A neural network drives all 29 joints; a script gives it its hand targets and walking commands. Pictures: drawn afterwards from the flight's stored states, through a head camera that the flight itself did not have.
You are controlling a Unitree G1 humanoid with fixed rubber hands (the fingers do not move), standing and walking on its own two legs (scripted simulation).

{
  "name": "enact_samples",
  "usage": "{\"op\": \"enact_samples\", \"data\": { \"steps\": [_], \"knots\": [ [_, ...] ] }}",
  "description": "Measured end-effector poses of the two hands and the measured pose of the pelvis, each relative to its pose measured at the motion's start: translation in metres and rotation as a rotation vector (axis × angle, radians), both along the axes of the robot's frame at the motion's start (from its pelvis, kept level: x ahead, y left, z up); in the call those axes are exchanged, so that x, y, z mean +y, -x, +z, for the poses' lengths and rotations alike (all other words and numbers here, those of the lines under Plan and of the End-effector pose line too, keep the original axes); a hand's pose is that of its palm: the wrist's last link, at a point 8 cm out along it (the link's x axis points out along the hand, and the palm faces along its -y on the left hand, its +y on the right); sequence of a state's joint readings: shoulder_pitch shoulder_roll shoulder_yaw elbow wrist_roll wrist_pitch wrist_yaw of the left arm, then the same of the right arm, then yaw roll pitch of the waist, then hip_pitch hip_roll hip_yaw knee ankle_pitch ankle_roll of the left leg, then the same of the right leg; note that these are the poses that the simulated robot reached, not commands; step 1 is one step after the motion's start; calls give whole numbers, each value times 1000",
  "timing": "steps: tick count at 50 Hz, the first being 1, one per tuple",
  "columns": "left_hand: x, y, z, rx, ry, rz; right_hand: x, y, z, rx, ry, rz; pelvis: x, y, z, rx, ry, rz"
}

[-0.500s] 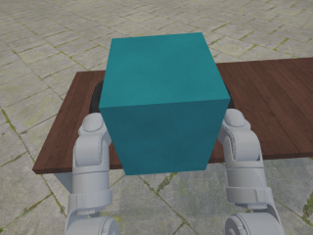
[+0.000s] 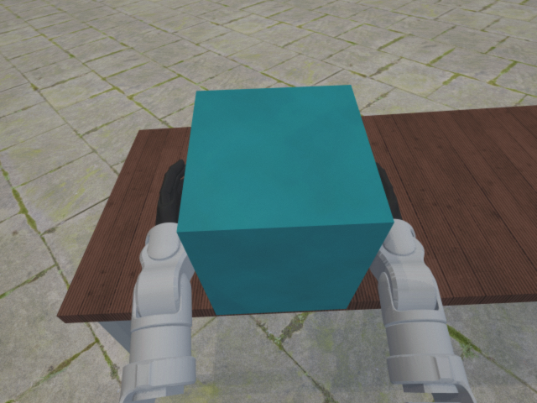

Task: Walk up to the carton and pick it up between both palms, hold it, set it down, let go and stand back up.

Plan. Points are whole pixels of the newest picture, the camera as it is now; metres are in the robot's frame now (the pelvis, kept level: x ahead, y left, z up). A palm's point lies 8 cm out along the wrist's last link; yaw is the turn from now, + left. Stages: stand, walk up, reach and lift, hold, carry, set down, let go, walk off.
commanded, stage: set down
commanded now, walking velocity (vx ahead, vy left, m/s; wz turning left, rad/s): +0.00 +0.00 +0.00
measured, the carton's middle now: (277, 209) +0.36 +0.01 +0.13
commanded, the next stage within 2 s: none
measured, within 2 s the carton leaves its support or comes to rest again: neither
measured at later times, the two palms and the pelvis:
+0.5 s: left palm (194, 237) +0.35 +0.14 +0.08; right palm (387, 238) +0.35 -0.15 +0.07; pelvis -0.02 -0.01 +0.00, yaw +0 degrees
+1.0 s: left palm (200, 233) +0.39 +0.14 +0.04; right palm (373, 237) +0.38 -0.15 +0.03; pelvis +0.02 +0.00 +0.00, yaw +0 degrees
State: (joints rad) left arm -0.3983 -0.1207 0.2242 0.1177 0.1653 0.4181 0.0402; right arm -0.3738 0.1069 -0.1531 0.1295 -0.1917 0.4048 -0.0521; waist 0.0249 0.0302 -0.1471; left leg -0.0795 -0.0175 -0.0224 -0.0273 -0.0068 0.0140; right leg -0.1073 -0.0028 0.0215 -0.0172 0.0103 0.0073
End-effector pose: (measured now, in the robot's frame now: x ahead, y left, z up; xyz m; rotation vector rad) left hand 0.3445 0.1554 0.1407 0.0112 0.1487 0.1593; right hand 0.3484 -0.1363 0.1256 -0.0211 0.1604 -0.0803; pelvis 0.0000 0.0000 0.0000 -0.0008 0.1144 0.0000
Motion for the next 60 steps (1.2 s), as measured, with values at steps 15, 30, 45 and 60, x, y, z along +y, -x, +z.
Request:
{"op": "enact_samples", "data": {
  "steps": [15,30,45,60],
  "knots": [
    [-10,6,-66,231,-8,-23,-11,13,-61,228,18,-10,-4,13,0,-46,-2,6],
    [-16,-20,-41,52,-53,-44,-16,-11,-41,50,19,-25,-7,15,-2,92,-2,3],
    [-11,-35,-88,175,-26,-43,-12,-22,-90,175,-15,-34,-4,-7,-3,133,0,10],
    [-13,-74,-93,130,-44,-63,-13,-55,-97,129,1,-54,4,-34,-6,218,2,8]
  ]
}}
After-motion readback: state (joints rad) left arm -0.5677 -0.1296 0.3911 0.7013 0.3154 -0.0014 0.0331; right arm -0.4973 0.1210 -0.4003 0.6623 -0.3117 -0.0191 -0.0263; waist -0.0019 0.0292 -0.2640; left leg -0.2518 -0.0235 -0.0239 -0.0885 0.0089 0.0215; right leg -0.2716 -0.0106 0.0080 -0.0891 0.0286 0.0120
